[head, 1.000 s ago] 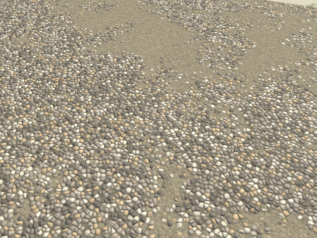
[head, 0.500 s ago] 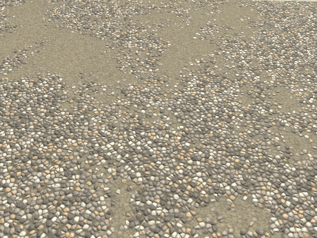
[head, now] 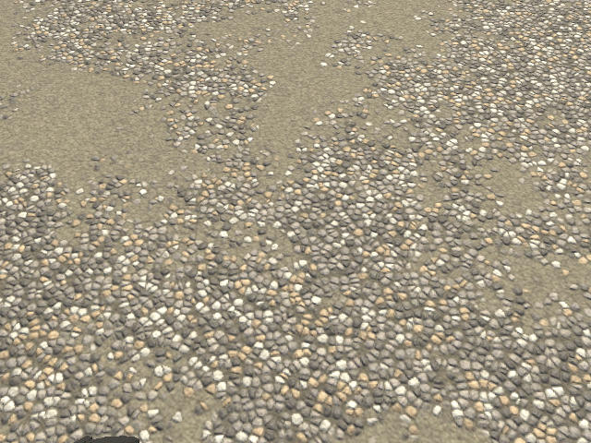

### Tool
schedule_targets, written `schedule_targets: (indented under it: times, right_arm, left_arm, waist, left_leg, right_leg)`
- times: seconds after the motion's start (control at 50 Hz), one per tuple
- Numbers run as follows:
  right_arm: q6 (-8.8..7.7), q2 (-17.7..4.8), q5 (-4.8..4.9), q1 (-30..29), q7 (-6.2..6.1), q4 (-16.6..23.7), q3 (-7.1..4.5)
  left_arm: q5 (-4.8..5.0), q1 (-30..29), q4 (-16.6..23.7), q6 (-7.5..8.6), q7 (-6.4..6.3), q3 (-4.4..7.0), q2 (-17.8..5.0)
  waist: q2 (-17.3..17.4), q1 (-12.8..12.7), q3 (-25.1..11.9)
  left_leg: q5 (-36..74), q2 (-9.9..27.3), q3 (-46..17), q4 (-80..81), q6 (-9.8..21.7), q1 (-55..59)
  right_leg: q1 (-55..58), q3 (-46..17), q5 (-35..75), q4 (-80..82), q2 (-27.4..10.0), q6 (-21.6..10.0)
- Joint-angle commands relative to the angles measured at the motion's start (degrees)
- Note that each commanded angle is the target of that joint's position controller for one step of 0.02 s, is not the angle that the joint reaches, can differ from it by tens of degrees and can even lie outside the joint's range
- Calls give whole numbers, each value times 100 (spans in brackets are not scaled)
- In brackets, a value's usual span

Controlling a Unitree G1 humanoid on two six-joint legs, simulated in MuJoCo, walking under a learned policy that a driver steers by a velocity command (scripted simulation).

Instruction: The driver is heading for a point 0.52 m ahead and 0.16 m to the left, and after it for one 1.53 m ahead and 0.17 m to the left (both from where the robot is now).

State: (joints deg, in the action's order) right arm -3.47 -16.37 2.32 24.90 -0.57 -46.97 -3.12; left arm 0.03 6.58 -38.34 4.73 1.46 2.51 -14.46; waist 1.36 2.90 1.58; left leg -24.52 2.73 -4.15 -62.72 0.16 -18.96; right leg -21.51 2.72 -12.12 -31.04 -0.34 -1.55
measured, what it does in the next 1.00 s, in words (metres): walks ahead: left foot, then right foot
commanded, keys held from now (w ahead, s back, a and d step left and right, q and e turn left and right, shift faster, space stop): w+q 0.54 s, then e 0.46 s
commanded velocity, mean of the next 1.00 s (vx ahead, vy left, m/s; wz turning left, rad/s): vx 0.36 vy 0.00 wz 0.22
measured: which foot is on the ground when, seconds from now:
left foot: up 0.00-0.40, down 0.42-0.88, up 0.90-1.00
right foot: down 0.00-0.40, up 0.42-0.86, down 0.88-1.00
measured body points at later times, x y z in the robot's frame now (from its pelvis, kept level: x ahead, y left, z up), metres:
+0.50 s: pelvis +0.27 +0.06 -0.01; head +0.31 +0.08 +0.43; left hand +0.26 +0.35 -0.14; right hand +0.52 -0.14 -0.10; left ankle +0.34 +0.15 -0.73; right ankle +0.13 -0.12 -0.63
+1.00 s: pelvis +0.49 +0.09 -0.01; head +0.54 +0.09 +0.44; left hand +0.57 +0.39 -0.10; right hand +0.70 -0.14 -0.12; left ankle +0.37 +0.18 -0.65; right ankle +0.61 +0.04 -0.73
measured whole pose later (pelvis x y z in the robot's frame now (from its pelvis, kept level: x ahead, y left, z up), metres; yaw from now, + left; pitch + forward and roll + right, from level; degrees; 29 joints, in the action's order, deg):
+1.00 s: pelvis +0.49 +0.09 -0.01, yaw +13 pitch +2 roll +1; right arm -0.2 -17.1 -0.3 8.8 -1.2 -41.6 -2.4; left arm 0.0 10.1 -39.5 2.5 1.5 3.0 -16.8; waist 0.5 -0.8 3.3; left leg -30.0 -4.5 -2.7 -66.9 -1.0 -23.8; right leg -26.3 -1.3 -5.4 -29.7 3.5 -3.5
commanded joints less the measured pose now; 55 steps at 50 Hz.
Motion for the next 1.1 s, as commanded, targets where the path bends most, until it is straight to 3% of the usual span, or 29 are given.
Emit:
schedule_targets:
  times: [0.02, 0.06, 0.14, 0.22, 0.32, 0.36, 0.4, 0.42, 0.44, 0.46, 0.48, 0.5, 0.52, 0.56, 0.6, 0.64, 0.7, 0.78, 0.84, 0.86, 0.88, 0.9, 0.92, 0.94, 0.96, 0.98, 1.0, 1.04, 1.1]
  right_arm:
    - [-63, -566, -45, -486, -14, 621, -184]
    - [73, -300, -34, -355, 25, 533, -144]
    - [141, -233, -86, -795, 30, 736, -127]
    - [72, -132, -117, -1655, 210, 1026, -28]
    - [69, -227, -92, -2341, 406, 1466, -24]
    - [103, -439, -100, -2126, 429, 1536, -130]
    - [153, -900, -80, -771, 357, 1264, -399]
    - [230, -1334, -66, 127, 232, 1064, -588]
    - [177, -1927, -31, -143, 204, 1118, -642]
    - [87, -1425, -82, 48, 229, 1306, -493]
    - [11, -1147, -150, -143, 244, 1234, -404]
    - [-32, -1037, -134, -496, 241, 1249, -366]
    - [-38, -876, -144, -876, 229, 1312, -316]
    - [-57, -677, -268, -1275, 182, 1442, -231]
    - [-104, -675, -273, -1302, 138, 1308, -200]
    - [-109, -731, -273, -1237, 75, 1128, -188]
    - [-60, -705, -290, -1122, 11, 934, -141]
    - [-23, -769, -346, -1087, 8, 674, -134]
    - [104, -854, -243, -1270, -61, 598, -187]
    - [164, -846, -189, -1383, -109, 618, -191]
    - [203, -796, -196, -1290, -156, 633, -184]
    - [180, -705, -362, -998, -184, 797, -140]
    - [167, -310, -435, -539, -126, 853, -8]
    - [183, -661, -314, -660, -44, 764, -43]
    - [247, -752, -188, -1072, -30, 861, -84]
    - [317, -730, -211, -1315, -58, 885, -89]
    - [387, -738, -255, -1482, -105, 935, -109]
    - [447, -560, -256, -1430, -137, 962, -87]
    - [392, -452, -265, -1327, -178, 870, -60]
  left_arm:
    - [-50, 755, -96, 54, -35, 202, -563]
    - [-72, 567, -186, 153, -37, 226, -497]
    - [-84, 623, -415, 239, -84, 299, -660]
    - [-32, 775, -544, 189, -160, 349, -909]
    - [100, 1153, -748, -20, -192, 428, -1181]
    - [124, 1133, -729, -118, -229, 474, -1377]
    - [165, 1015, -667, -207, -271, 471, -1446]
    - [66, 1112, -577, -170, -293, 374, -1233]
    - [-123, 1728, -254, -22, -186, 85, -337]
    - [72, 1078, -192, 207, -107, 144, -824]
    - [275, 476, 19, 308, -70, 214, -1088]
    - [217, 392, 58, 363, -103, 170, -985]
    - [65, 413, -6, 362, -145, 187, -977]
    - [-5, 699, -115, 213, -136, 229, -1016]
    - [-60, 902, -272, 69, -142, 185, -836]
    - [-74, 708, -239, 9, -158, 101, -618]
    - [-18, 229, -210, 38, -86, 18, -489]
    - [48, -15, -112, 51, 41, 74, -665]
    - [-17, 40, 31, 33, 134, 192, -915]
    - [-47, 385, -24, 33, 153, 242, -972]
    - [-59, 830, -102, 42, 134, 345, -1190]
    - [-90, 1115, -26, 32, 79, 457, -1670]
    - [-151, 1183, 54, -25, 36, 419, -1700]
    - [-77, 1180, 143, -87, 14, 330, -1275]
    - [-12, 806, 266, -151, -21, 305, -1137]
    - [58, 589, 318, -236, -60, 265, -1014]
    - [74, 426, 373, -310, -108, 242, -974]
    - [-14, 242, 445, -423, -157, 276, -1036]
    - [-23, 353, 485, -495, -257, 372, -1194]
  waist:
    - [-985, -463, -253]
    - [-874, -276, -120]
    - [-506, -234, 205]
    - [-338, -505, 438]
    - [-276, -648, 533]
    - [-517, -414, 141]
    - [-537, 390, -666]
    - [-29, 763, -1199]
    - [1488, -66, -1708]
    - [749, 404, -2385]
    - [456, 459, -1521]
    - [-34, 171, -976]
    - [-207, -76, -654]
    - [-6, -396, -499]
    - [-65, -487, -437]
    - [67, -435, -341]
    - [218, -144, -385]
    - [259, -23, -341]
    - [316, -155, -262]
    - [280, -356, -365]
    - [29, -523, -621]
    - [-896, -431, -1181]
    - [-1801, -218, -1816]
    - [-1122, -448, -2240]
    - [-765, -459, -1686]
    - [-312, -423, -1248]
    - [-226, -357, -908]
    - [-659, -185, -637]
    - [-866, -248, -894]
  left_leg:
    - [775, 525, -224, -604, 99, -2122]
    - [1120, 552, -190, -554, 65, -1824]
    - [1881, 503, -321, 221, -36, -2249]
    - [2807, 405, 176, 1724, 46, -2022]
    - [2322, 222, 591, 2575, 366, -2105]
    - [1726, -180, 952, 2586, 586, -1448]
    - [1641, -686, 1114, 2882, 932, 501]
    - [1679, -243, 164, 3016, 1219, 2293]
    - [542, 1273, -3210, 3599, 2321, 4099]
    - [-118, 1602, -4456, 4474, 2443, 4324]
    - [317, 1471, -3655, 4653, 2097, 3756]
    - [965, 1236, -2971, 4634, 1912, 2887]
    - [1660, 1012, -2414, 4658, 1785, 2118]
    - [2942, 836, -1801, 4834, 1739, 1297]
    - [4627, 769, -1054, 4839, 1702, 808]
    - [5372, 534, -376, 4839, 1510, 542]
    - [4979, 238, 235, 4827, 1150, 591]
    - [4440, 633, 184, 4656, 1089, 1157]
    - [4790, 859, 101, 3914, 994, 1669]
    - [5057, 771, 171, 3383, 872, 1675]
    - [4951, 449, 363, 2499, 614, 1525]
    - [3219, -164, 658, 892, 205, 597]
    - [-1283, -1116, 439, -862, -199, -1201]
    - [-1289, -823, -337, -1352, -170, -1412]
    - [-905, -613, -324, -1491, -177, -1718]
    - [-592, -432, -251, -1220, -197, -1803]
    - [-334, -286, -240, -772, -218, -1671]
    - [-77, -349, -50, 267, -286, -1103]
    - [106, -442, -38, 1124, -426, -738]
  right_leg:
    - [1817, -1732, -354, 1971, -1516, -831]
    - [1392, -1104, 399, 2231, -1408, -844]
    - [1381, -300, 1378, 2418, -1418, -918]
    - [1528, 348, 1539, 2532, -1376, -811]
    - [2568, 721, 2531, 2047, -1618, -639]
    - [2830, 888, 4538, 1242, -1599, -515]
    - [2351, 1081, 5334, -743, -1369, -302]
    - [988, 1057, 3677, -2462, -1122, -47]
    - [-1597, 498, -1981, -4575, 107, 304]
    - [-2161, -829, -2185, -5100, 189, 215]
    - [-2559, -864, -1608, -4941, -65, 92]
    - [-2393, -837, -1094, -4410, -320, 33]
    - [-2037, -818, -845, -3913, -492, 71]
    - [-1397, -787, -588, -3537, -665, 200]
    - [-1088, -544, -412, -3131, -647, 417]
    - [-965, -382, 227, -2398, -586, 534]
    - [-546, -237, 1748, -1045, -403, 451]
    - [-498, -404, 1978, -373, -280, 233]
    - [-748, -323, 911, -176, -125, -2]
    - [-407, -202, 922, 118, 4, -100]
    - [278, -320, 1945, 460, 36, -275]
    - [1509, -1590, 4388, 297, -855, -817]
    - [2978, -3589, 5297, 485, -2024, -1984]
    - [2983, -3803, 3848, 764, -1947, -1966]
    - [2496, -3320, 2685, 873, -1714, -1743]
    - [1888, -2979, 1783, 1071, -1497, -1495]
    - [1264, -2801, 1134, 1257, -1345, -1335]
    - [524, -2438, 594, 1483, -856, -1120]
    - [564, -2363, 810, 1383, -754, -1159]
